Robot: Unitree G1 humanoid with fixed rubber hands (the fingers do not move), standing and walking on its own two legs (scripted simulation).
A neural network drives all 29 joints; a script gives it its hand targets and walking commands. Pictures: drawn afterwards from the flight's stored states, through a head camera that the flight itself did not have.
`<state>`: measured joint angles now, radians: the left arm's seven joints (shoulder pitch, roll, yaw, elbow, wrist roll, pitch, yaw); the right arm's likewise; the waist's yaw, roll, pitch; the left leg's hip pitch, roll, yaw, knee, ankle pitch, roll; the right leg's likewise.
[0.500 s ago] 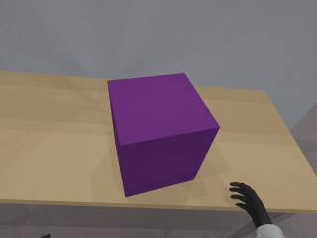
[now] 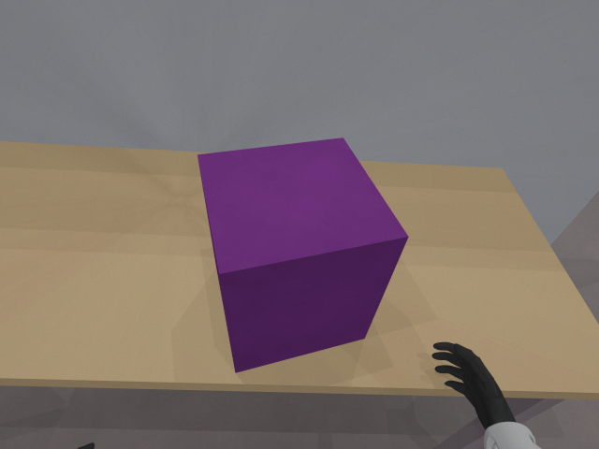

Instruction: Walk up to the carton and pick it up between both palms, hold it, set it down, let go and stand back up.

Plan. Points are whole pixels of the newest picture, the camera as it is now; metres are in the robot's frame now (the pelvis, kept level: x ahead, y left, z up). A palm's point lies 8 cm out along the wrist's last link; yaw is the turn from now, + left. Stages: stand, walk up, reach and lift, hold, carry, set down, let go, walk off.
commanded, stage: stand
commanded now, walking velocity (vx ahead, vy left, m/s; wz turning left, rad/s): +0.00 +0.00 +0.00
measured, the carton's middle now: (289, 255) +0.38 +0.01 +0.05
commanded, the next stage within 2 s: none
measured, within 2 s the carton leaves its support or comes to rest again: neither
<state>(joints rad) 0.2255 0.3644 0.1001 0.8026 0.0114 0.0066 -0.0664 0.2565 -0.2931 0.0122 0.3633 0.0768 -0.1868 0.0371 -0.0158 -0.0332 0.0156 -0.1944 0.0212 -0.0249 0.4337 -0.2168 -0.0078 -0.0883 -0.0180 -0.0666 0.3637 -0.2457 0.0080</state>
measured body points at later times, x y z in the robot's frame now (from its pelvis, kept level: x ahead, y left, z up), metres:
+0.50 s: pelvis +0.00 -0.01 +0.00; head -0.01 +0.00 +0.45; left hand +0.11 +0.30 -0.10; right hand +0.19 -0.25 -0.01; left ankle +0.02 +0.12 -0.74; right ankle -0.03 -0.13 -0.74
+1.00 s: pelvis -0.01 -0.01 +0.00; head -0.01 -0.01 +0.45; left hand +0.11 +0.29 -0.10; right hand +0.19 -0.25 -0.01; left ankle +0.02 +0.12 -0.74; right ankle -0.03 -0.13 -0.74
